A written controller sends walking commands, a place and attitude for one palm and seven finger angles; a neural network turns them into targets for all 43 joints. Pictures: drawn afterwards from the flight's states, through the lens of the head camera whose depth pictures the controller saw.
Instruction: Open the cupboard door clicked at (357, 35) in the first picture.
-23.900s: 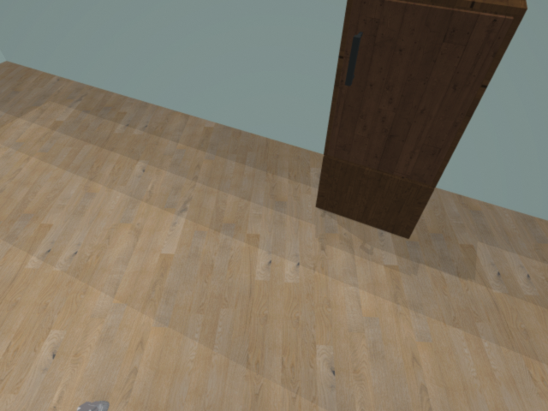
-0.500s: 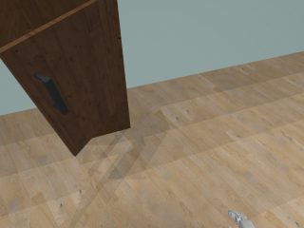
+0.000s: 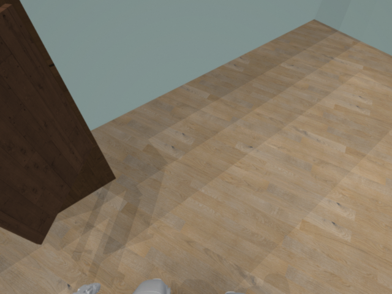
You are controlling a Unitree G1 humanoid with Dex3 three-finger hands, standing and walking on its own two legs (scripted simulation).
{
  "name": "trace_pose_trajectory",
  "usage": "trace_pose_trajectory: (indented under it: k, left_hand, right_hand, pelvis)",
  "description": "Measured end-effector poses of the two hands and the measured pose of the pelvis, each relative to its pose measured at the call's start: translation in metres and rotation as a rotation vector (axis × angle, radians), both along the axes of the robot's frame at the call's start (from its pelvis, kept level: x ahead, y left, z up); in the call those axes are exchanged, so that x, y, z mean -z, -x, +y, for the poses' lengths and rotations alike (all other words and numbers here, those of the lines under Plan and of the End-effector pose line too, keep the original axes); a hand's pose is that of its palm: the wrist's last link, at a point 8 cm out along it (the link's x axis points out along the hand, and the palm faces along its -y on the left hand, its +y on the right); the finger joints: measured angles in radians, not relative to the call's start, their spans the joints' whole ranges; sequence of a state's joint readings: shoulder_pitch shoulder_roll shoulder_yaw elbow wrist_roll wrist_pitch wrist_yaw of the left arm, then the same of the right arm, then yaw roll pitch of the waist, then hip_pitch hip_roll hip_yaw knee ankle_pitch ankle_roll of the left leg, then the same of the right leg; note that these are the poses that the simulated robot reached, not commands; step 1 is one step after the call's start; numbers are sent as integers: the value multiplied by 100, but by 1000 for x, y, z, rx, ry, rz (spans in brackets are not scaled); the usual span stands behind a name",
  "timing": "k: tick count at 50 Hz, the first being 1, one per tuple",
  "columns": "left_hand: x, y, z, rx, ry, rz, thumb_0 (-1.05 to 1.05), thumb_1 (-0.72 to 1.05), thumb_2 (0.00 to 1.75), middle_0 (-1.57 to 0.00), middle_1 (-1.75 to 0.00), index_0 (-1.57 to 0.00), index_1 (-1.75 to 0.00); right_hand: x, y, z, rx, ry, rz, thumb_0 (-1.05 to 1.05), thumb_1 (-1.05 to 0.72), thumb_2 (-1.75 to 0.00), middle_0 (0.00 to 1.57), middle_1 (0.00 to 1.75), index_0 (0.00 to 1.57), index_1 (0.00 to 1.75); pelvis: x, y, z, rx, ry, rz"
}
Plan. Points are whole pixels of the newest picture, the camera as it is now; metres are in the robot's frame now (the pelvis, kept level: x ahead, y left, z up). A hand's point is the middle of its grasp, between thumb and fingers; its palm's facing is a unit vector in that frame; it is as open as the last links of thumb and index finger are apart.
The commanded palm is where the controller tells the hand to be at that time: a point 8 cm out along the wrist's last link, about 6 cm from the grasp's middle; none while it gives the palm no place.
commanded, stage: walk to a spot facing it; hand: left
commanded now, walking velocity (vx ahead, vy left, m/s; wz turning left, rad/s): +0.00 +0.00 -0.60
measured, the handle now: out of the picture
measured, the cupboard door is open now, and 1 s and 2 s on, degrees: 42 42 42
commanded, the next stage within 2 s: turn to face it in 1.58 s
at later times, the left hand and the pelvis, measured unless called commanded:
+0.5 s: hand (145, 273) +0.18 +0.13 -0.15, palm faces -0.27 -0.93 -0.26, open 7.4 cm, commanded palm none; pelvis +0.02 -0.03 +0.00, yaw -18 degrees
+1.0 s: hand (196, 204) +0.35 +0.02 -0.16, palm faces -0.59 -0.79 -0.17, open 7.4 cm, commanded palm none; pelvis +0.16 -0.08 +0.01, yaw -37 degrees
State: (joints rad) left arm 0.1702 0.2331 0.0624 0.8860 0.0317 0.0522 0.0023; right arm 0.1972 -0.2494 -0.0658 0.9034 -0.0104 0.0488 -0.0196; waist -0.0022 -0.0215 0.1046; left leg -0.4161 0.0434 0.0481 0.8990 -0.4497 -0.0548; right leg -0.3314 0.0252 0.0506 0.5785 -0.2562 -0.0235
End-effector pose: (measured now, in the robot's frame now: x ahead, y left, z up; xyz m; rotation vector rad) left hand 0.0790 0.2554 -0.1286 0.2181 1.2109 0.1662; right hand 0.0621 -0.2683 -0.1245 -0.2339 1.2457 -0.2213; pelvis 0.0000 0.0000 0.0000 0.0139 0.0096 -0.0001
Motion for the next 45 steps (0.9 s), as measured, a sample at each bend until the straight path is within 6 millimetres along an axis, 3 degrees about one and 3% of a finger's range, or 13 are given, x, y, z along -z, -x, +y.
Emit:
trace_pose_trajectory:
  k: [6,12,19,22,28,32,36,40,45]
  left_hand:
    - [16,-22,-2,64,58,15,1,90,90,-21,-30,-20,-30]
    - [3,-56,-18,144,76,-6,1,91,90,-20,-30,-20,-29]
    - [-2,-100,-57,290,28,-55,1,91,90,-20,-30,-20,-29]
    - [-4,-106,-70,311,6,-72,0,91,90,-20,-30,-20,-30]
    - [-10,-98,-82,327,8,-7,0,90,90,-20,-30,-20,-30]
    - [-5,-95,-82,342,28,60,0,90,90,-21,-30,-20,-30]
    - [6,-103,-76,347,46,123,0,90,90,-21,-30,-21,-30]
    - [19,-135,-79,400,51,172,1,90,90,-21,-30,-20,-30]
    - [9,-211,-118,515,71,113,1,91,90,-20,-30,-20,-29]
  right_hand:
    - [-4,13,18,48,18,-50,1,-90,-89,20,30,20,30]
    - [-10,45,26,118,-14,8,1,-90,-89,20,30,21,30]
    - [16,83,5,266,-70,31,1,-90,-89,20,30,21,30]
    - [25,93,-9,310,-76,69,1,-90,-89,20,30,21,30]
    - [4,71,-31,345,-57,12,1,-90,-89,20,30,20,30]
    - [-9,42,-41,359,-32,-65,1,-90,-89,20,30,20,30]
    - [-18,7,-43,365,4,-137,1,-90,-89,20,30,20,30]
    - [-17,-6,-40,395,47,-178,1,-90,-89,20,30,20,30]
    - [-20,19,-21,503,6,-76,0,-90,-89,20,30,21,30]
  pelvis:
    - [5,-6,11,78,24,14]
    - [-7,-12,4,160,36,11]
    - [6,-16,-21,259,12,6]
    - [9,-16,-28,286,17,-4]
    - [-6,-30,-38,349,-1,-1]
    - [-10,-48,-41,395,-2,8]
    - [-6,-75,-40,443,4,13]
    - [2,-102,-41,503,19,21]
    - [-10,-131,-59,576,18,22]
